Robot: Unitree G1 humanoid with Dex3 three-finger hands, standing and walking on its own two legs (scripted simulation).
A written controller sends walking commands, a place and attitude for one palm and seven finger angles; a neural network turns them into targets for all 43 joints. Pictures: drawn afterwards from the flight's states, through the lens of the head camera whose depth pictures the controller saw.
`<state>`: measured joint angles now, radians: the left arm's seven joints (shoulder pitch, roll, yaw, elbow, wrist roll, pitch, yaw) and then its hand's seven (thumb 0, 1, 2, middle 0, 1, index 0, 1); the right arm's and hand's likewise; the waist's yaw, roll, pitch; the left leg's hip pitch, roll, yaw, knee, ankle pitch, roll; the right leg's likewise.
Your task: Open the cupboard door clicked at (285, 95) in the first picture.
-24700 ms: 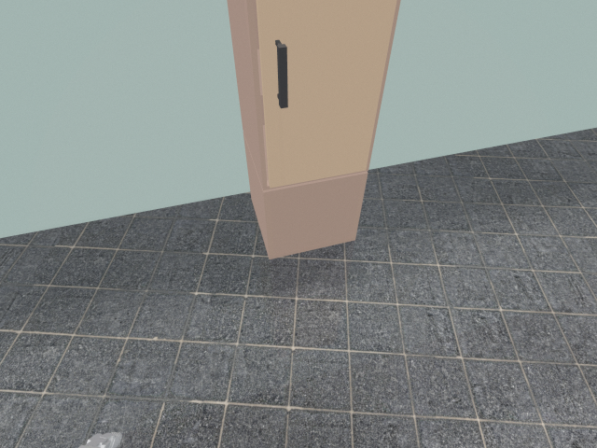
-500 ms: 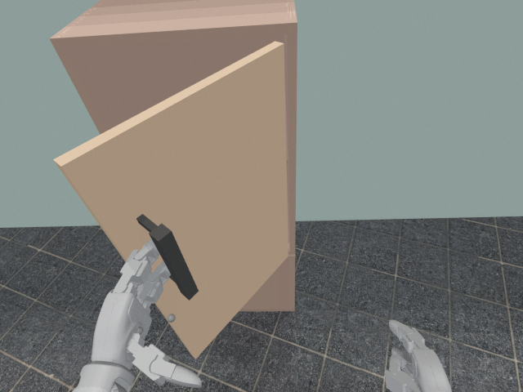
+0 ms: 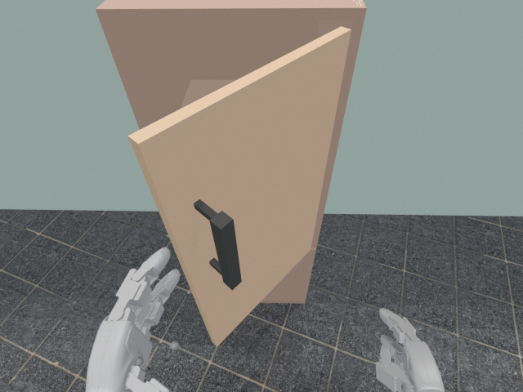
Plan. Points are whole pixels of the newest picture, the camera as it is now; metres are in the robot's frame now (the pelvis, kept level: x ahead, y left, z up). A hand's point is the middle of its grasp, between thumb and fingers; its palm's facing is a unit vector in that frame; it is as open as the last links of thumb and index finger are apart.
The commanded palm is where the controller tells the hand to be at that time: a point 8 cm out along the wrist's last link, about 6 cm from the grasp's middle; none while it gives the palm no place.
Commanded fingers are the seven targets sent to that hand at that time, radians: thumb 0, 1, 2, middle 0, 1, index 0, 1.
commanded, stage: slide the hand sideways off the handle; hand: left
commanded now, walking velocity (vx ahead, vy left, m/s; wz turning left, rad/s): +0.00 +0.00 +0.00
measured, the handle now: (218, 247) +0.30 +0.08 +0.10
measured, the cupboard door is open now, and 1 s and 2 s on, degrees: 49 49 49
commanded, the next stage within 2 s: draw the hand back to the body in 0.18 s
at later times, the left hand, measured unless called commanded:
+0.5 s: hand (131, 354) +0.15 +0.15 +0.12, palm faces +0.02 -1.00 -0.05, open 16.3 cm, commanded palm +0.12 +0.21 +0.12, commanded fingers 0.00 -0.50 0.30 -0.15 -0.30 -0.15 -0.30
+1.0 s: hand (81, 328) +0.16 +0.20 +0.15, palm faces +0.25 -0.91 -0.32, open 14.8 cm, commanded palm +0.12 +0.25 +0.17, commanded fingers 0.00 0.09 0.56 -0.17 -0.30 -0.17 -0.30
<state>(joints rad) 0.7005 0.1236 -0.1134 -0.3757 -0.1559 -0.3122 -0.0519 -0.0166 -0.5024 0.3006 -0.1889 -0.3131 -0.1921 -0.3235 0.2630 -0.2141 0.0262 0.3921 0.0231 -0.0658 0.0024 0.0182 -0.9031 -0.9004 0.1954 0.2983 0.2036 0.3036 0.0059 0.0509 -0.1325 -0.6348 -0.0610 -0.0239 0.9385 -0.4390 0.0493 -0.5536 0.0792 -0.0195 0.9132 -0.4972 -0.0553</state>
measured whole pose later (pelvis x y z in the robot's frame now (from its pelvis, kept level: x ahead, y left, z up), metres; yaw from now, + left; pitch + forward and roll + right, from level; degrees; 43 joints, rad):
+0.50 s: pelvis -0.02 +0.04 -0.01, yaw -1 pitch +7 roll -3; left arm 0.72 0.18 -0.12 -0.58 -0.09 -0.17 0.03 -0.02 -0.50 0.30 -0.15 -0.30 -0.15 -0.30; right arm 0.31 -0.21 0.06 0.33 0.03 -0.03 0.00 0.02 -0.90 -0.90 0.20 0.30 0.21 0.30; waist 0.01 0.07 -0.15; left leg -0.68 -0.08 0.00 1.01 -0.45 0.09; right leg -0.59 0.06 0.00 0.97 -0.51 0.00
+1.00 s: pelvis +0.00 +0.00 +0.03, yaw +1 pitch +2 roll -2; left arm 0.67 0.32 0.14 -0.54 -0.10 -0.02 0.09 -0.01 -0.23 0.42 -0.16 -0.30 -0.16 -0.30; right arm 0.27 -0.23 0.05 0.45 0.03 -0.06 -0.10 0.02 -0.90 -0.90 0.20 0.30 0.20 0.30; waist 0.04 0.07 -0.11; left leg -0.44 -0.05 -0.05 0.76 -0.36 0.04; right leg -0.34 0.09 -0.03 0.70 -0.40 -0.06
